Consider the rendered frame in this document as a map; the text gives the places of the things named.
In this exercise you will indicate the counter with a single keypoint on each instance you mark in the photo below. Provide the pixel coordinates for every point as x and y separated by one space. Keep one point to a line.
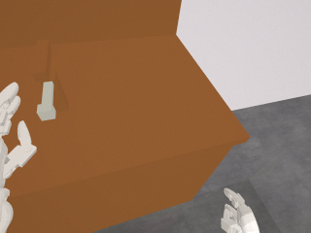
138 126

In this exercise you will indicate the tap lever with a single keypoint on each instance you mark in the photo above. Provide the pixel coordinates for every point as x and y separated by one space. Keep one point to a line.
46 110

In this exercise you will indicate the robot right hand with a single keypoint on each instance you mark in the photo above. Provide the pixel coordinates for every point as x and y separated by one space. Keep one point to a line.
243 219

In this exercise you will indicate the left robot forearm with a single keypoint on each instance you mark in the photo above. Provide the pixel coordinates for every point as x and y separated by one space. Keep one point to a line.
6 210

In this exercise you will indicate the robot left hand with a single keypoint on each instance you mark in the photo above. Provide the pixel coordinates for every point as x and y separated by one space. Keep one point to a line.
9 103

